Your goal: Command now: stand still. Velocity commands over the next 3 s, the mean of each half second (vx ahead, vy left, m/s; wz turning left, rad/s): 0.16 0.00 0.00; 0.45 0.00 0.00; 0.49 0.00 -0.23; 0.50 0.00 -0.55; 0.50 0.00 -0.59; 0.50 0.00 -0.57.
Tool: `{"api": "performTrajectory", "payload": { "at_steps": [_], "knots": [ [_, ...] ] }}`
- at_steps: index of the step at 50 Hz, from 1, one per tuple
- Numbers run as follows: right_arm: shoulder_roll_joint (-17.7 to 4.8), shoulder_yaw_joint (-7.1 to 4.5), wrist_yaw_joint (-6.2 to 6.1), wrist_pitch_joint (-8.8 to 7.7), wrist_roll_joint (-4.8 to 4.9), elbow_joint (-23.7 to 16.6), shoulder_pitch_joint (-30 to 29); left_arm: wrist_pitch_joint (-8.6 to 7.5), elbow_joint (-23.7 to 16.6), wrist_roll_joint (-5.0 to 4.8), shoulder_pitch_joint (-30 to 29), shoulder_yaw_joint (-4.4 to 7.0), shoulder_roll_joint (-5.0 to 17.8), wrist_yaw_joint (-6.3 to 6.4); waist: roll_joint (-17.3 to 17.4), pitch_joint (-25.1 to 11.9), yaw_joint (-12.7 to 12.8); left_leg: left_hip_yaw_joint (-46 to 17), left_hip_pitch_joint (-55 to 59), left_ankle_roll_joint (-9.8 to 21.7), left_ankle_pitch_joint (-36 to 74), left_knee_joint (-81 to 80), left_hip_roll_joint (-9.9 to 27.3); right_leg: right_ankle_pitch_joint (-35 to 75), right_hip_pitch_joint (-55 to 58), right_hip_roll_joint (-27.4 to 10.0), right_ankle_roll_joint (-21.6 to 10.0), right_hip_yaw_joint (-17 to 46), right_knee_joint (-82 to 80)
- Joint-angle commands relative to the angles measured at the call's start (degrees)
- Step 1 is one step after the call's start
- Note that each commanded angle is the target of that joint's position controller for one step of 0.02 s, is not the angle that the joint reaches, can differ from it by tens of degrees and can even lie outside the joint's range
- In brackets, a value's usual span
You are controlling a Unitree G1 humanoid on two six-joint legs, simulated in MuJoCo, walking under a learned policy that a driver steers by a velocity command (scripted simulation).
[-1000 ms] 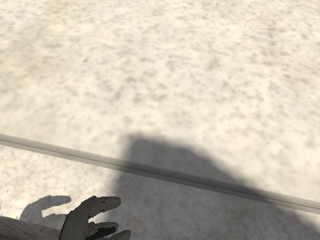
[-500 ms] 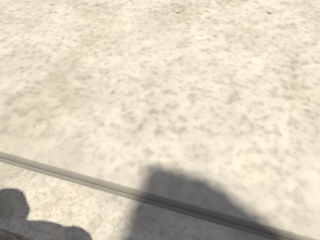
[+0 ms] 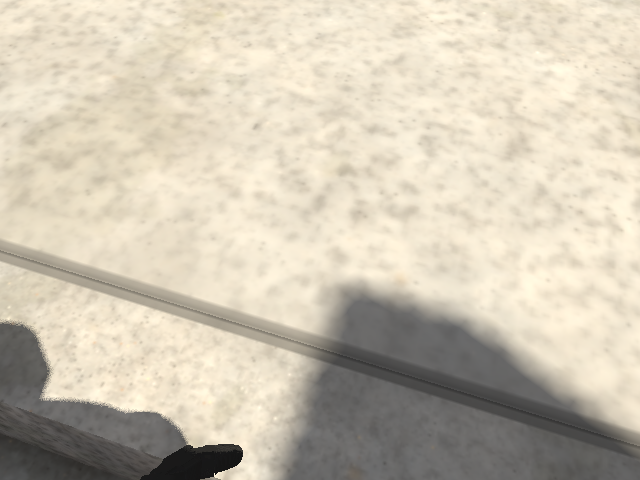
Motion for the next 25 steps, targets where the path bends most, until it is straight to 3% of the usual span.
{"api": "performTrajectory", "payload": {
  "at_steps": [1,2,3,4,5,6,7,8,9,11,13,15,17,18,19,20,21,22,23,24,25],
  "knots": [
    [-10.7,-2.38,1.29,0.57,2.12,2.7,16.5,-2.92,0.1,-2.43,8.0,-0.43,-1.1,0.33,9.9,-15.2,0.6,-1.3,-1.6,6.7,89.3,11.6,12.2,7.6,27.7,6.2,-1.3,-2.7,-15.4],
    [-14.2,-3.55,2.39,-0.79,2.8,1.1,11.2,-3.13,2.3,-1.24,14.1,0.19,0.8,0.23,11.3,-17.1,5.4,0.4,-1.0,6.3,90.8,17.1,12.0,15.5,30.6,5.5,-1.6,3.6,-21.8],
    [-12.9,-3.81,3.63,-0.69,1.84,-1.3,6.6,-2.28,4.1,0.75,13.6,0.89,3.0,0.77,2.4,-15.2,5.0,0.6,-4.2,5.6,78.3,21.5,9.5,9.4,24.8,2.9,-3.2,15.1,-30.9],
    [-10.6,-3.37,4.78,0.06,-0.15,-3.2,4.9,-0.89,5.2,2.41,11.9,1.47,5.0,1.42,-5.6,-11.9,3.8,0.9,-8.1,5.4,61.7,25.0,6.3,1.1,20.1,-0.1,-4.8,25.0,-39.5],
    [-6.8,-2.45,5.79,1.03,-2.04,-4.3,3.3,0.52,6.3,2.98,9.6,1.82,5.7,2.31,-9.6,-8.5,2.3,-0.1,-10.7,6.0,37.0,26.6,2.5,-11.0,15.2,-0.8,-6.5,30.7,-47.1],
    [-4.1,-1.78,6.4,1.94,-3.01,-5.0,2.8,1.19,6.0,2.88,4.0,1.88,5.8,3.15,-11.5,-3.9,0.5,-2.3,-10.4,6.3,15.0,33.2,-0.2,-16.7,6.2,-4.0,-9.5,37.0,-53.2],
    [-2.7,-1.39,6.43,2.43,-3.08,-6.7,2.2,0.79,5.6,2.84,1.0,1.82,5.3,3.58,-8.9,-0.6,-0.5,-6.2,-11.7,6.3,4.5,42.3,-1.5,-15.6,0.7,-5.6,-11.5,38.5,-54.7],
    [-1.5,-1.25,6.13,2.77,-2.87,-7.7,2.1,-0.27,6.1,3.07,-0.9,1.76,4.7,3.68,-8.5,0.9,-1.3,-8.1,-14.3,5.3,-1.9,53.3,-3.5,-9.3,-2.4,-6.8,-12.9,37.6,-54.5],
    [-0.3,-1.17,5.68,2.8,-3.02,-8.8,2.0,-1.49,7.3,3.71,-1.0,2.5,6.0,3.26,-8.9,0.7,-2.1,-8.2,-18.4,3.9,-6.3,66.9,-5.4,-4.4,-3.1,-7.2,-13.9,36.1,-52.9],
    [0.2,-1.09,5.0,1.69,-3.7,-12.1,-0.7,-3.78,10.2,3.43,0.8,4.43,9.5,1.95,-7.8,0.0,-2.6,-7.0,-30.1,1.7,-10.1,86.4,-7.4,-2.1,0.6,-8.2,-13.6,34.0,-50.1],
    [-0.7,-1.25,5.12,1.19,-4.05,-12.6,1.0,-5.37,12.4,2.98,2.7,5.11,9.7,1.2,-4.6,-0.9,-3.9,-6.1,-35.7,0.4,-9.0,86.8,-6.7,-1.2,6.1,-8.4,-10.3,30.8,-48.1],
    [-1.3,-1.06,5.61,1.65,-3.36,-11.5,3.9,-5.7,14.0,3.24,3.2,5.24,9.0,1.36,-3.1,-0.8,-5.5,-5.9,-35.3,0.1,-7.9,77.2,-5.1,-3.7,7.6,-8.5,-8.2,28.4,-45.9],
    [-2.5,-1.08,5.46,2.29,-2.32,-12.0,4.6,-5.89,13.0,3.75,-0.2,5.2,8.7,2.26,-7.7,0.4,-7.5,-4.2,-29.2,1.7,-11.9,53.2,-1.8,1.7,6.8,-7.0,-6.9,23.9,-43.6],
    [-2.7,-1.06,5.19,2.47,-1.6,-10.7,6.3,-5.5,12.4,3.75,-0.9,5.31,8.4,3.27,-6.7,0.9,-8.2,-1.0,-22.9,2.7,-6.6,37.5,-0.6,4.1,5.9,-5.1,-5.8,19.9,-39.3],
    [-0.5,-0.56,4.95,2.7,-1.48,-8.3,8.5,-4.84,10.8,3.51,-2.9,4.93,6.2,4.42,-6.5,0.8,-8.7,2.1,-15.2,3.8,5.6,26.2,0.6,7.7,3.2,-4.4,-5.7,17.4,-33.5],
    [1.3,0.24,4.74,2.87,-0.51,-6.6,8.4,-4.44,8.6,2.86,-1.8,4.2,3.9,5.42,-4.6,1.1,-7.3,6.2,-9.7,4.8,14.6,16.6,1.0,15.1,2.3,-3.4,-5.9,17.1,-30.2],
    [3.9,1.28,4.63,2.22,-1.01,-5.2,10.4,-3.66,8.2,2.97,0.3,4.08,2.7,4.7,2.9,-0.3,-7.9,4.2,-10.6,5.5,7.1,11.4,0.2,11.5,5.2,2.8,-5.2,11.7,-11.7],
    [3.9,1.65,5.1,0.26,-1.71,-3.4,14.3,-4.85,5.2,1.04,-3.2,2.6,-1.0,3.78,9.9,1.2,-10.0,9.5,-14.7,6.9,25.9,6.7,0.2,15.1,9.0,8.4,-3.9,5.0,5.7],
    [3.6,2.0,4.74,-1.25,-2.78,-1.5,13.2,-5.12,3.2,0.75,-1.4,2.83,-2.7,2.59,7.4,-0.6,-6.2,-0.2,-7.0,7.8,33.2,9.7,5.6,14.0,-3.1,10.1,-2.4,7.8,30.1],
    [-3.1,0.65,5.47,-3.6,-4.73,-1.3,12.5,-6.78,1.2,1.03,4.8,3.76,-2.7,1.8,5.3,-1.9,0.7,-8.7,5.5,2.6,67.7,23.3,10.9,13.8,-18.4,8.3,0.3,9.3,44.9],
    [-9.1,-1.79,5.41,-4.62,-6.09,-1.0,17.1,-7.72,-1.6,1.63,5.3,2.72,-3.5,2.34,6.5,-6.8,1.4,-16.9,15.5,7.5,71.5,22.1,17.2,15.2,-28.6,5.9,1.5,10.6,57.2]
  ]
}}
Next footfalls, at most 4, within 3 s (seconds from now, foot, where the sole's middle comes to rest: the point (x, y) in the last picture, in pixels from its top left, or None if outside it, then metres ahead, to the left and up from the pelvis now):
0.02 right None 0.09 -0.11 -0.59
0.46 left None -0.05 0.12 -0.80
0.86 right None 0.14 -0.05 -0.59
1.34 left None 0.30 0.42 -0.60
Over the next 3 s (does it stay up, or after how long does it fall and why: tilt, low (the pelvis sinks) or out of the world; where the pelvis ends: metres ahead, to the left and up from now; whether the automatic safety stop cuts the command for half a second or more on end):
stays up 1.02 -0.08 0.39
